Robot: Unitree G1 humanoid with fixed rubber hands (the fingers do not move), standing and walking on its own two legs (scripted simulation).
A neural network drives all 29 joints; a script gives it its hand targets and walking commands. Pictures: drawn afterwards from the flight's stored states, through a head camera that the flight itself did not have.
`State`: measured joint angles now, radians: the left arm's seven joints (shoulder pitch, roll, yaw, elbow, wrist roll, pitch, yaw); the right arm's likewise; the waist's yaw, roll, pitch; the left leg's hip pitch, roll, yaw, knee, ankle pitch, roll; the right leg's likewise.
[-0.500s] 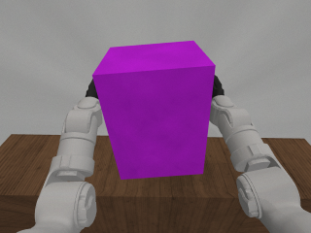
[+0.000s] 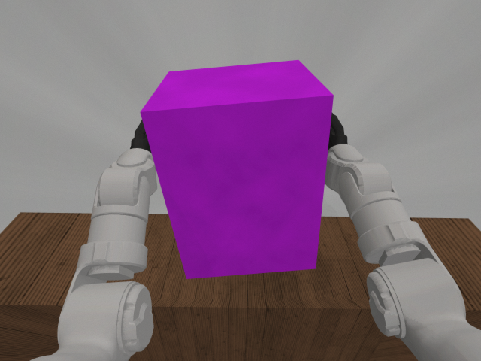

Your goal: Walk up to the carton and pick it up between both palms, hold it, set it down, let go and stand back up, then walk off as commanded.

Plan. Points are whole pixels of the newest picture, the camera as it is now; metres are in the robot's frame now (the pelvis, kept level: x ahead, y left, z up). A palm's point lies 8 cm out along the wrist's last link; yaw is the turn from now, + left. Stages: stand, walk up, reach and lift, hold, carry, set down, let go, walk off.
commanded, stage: hold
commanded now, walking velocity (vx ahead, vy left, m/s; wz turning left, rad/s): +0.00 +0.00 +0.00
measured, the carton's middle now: (242, 170) +0.39 -0.02 +0.20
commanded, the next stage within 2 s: none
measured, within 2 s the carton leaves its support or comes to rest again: neither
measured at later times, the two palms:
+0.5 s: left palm (142, 158) +0.39 +0.14 +0.24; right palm (334, 149) +0.39 -0.17 +0.24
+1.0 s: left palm (142, 157) +0.39 +0.14 +0.23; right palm (333, 150) +0.39 -0.17 +0.24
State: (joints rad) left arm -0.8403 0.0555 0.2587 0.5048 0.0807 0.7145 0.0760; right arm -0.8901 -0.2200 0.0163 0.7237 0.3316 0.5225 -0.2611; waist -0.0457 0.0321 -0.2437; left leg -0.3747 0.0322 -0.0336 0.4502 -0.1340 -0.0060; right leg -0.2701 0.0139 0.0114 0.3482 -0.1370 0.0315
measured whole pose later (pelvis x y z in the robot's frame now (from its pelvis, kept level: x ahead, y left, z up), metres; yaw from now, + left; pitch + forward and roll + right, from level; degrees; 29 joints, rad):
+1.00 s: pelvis +0.00 +0.00 +0.00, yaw +0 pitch +4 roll -2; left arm -0.84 0.06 0.27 0.50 0.09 0.72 0.06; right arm -0.92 -0.22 0.02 0.75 0.33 0.54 -0.26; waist -0.05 0.03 -0.25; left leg -0.37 0.03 -0.03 0.44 -0.13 -0.01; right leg -0.27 0.01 0.01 0.35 -0.14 0.03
